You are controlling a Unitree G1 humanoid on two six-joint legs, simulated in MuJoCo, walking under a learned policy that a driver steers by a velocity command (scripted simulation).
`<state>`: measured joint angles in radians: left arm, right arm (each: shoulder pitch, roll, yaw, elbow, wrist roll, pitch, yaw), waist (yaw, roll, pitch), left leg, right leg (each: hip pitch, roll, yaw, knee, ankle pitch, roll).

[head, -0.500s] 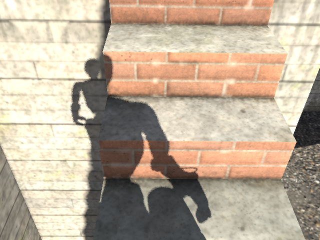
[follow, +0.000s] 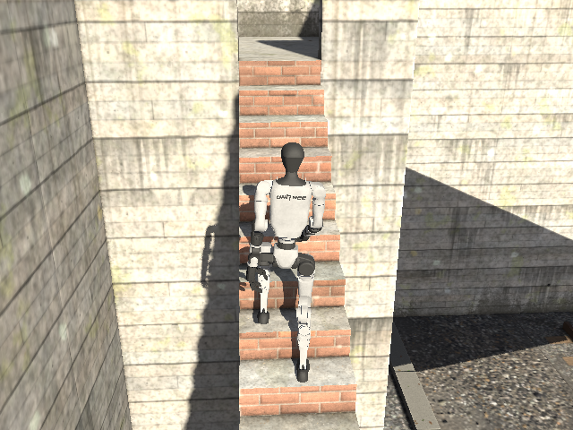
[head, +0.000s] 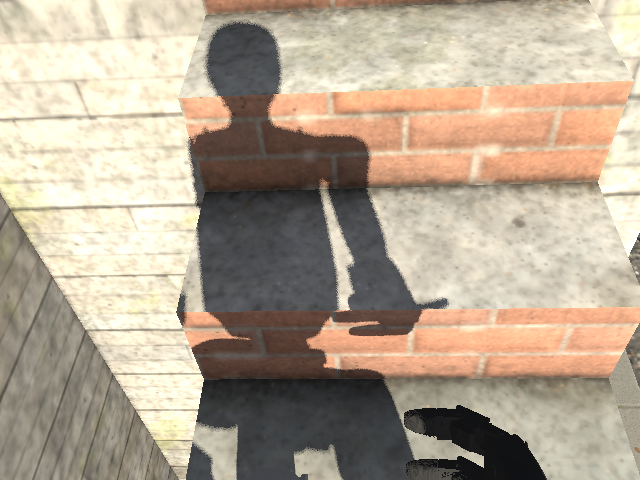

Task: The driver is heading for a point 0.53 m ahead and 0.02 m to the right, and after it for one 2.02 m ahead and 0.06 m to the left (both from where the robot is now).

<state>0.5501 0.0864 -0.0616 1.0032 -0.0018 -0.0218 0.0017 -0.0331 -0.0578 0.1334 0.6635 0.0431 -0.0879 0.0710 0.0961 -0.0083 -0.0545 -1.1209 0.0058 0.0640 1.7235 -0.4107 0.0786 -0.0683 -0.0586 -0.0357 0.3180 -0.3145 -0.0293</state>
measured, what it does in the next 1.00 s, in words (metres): climbs: left foot 0.19 m higher, then right foot 0.19 m higher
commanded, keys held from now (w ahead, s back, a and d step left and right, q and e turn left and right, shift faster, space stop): w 0.84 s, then no key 0.16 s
